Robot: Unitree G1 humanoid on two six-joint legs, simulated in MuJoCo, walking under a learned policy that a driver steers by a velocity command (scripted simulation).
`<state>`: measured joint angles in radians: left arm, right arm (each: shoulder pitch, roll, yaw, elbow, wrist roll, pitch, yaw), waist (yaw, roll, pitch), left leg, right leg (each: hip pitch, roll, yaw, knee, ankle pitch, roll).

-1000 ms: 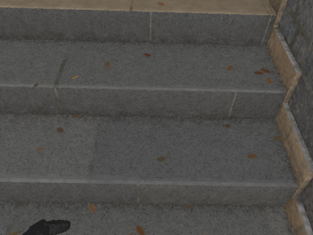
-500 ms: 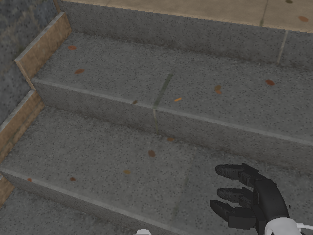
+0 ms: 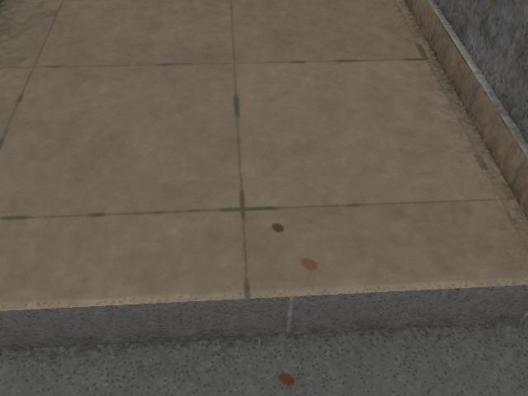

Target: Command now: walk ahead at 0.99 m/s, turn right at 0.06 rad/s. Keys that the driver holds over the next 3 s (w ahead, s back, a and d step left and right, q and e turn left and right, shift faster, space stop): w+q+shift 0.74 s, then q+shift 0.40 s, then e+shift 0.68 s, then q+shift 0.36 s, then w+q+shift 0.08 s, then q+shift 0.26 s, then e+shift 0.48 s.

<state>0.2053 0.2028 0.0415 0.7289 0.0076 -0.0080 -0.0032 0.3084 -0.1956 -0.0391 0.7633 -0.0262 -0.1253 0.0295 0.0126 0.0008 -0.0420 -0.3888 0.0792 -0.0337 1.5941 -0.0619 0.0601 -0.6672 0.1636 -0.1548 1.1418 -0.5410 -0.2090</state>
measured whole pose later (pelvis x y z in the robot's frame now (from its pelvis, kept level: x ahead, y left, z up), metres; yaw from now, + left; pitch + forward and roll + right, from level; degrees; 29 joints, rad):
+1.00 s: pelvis +0.90 +0.18 +0.39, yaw +42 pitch +1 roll -4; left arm 0.35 0.32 0.10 0.84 0.03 -0.16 0.01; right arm 0.05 -0.31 -0.05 0.58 0.01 -0.10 0.11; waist 0.06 0.06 -0.04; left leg -0.59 -0.04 0.02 0.72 0.06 0.09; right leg -0.04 -0.03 -0.26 0.80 -0.38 0.09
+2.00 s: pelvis +1.15 +0.27 +0.41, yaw +31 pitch +2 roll +0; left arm 0.13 0.29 0.06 0.61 0.01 0.04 0.04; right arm 0.17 -0.22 -0.03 0.70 0.00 0.02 -0.03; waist -0.04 -0.02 0.03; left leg -0.25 0.02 -0.03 0.46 -0.25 0.00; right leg -0.42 -0.02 0.08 0.76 -0.40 0.12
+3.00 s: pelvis +1.17 +0.41 +0.41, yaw +46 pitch +0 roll +1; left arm 0.22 0.31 0.09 0.70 -0.01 0.06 0.01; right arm 0.12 -0.24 -0.03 0.69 -0.03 0.02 -0.06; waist 0.00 -0.02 0.08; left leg -0.11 0.00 0.26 0.36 -0.26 0.07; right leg -0.56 -0.11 -0.02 0.93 -0.25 0.12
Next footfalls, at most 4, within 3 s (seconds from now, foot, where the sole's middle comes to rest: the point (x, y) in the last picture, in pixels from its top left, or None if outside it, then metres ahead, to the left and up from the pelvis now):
0.32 left None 0.42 0.08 -0.52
0.66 right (282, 200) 0.83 -0.01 -0.37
1.00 left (152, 148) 1.00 0.32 -0.37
1.32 right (177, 86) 1.27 0.29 -0.37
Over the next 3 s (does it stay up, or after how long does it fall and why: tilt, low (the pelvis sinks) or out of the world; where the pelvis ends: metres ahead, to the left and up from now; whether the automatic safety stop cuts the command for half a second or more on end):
stays up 1.17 0.41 0.41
